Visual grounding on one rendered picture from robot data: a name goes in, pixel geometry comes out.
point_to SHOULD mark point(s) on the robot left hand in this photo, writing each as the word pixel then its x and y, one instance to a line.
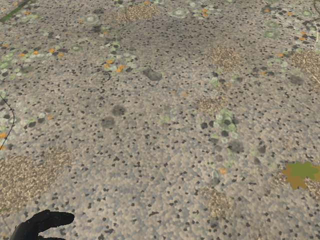
pixel 40 222

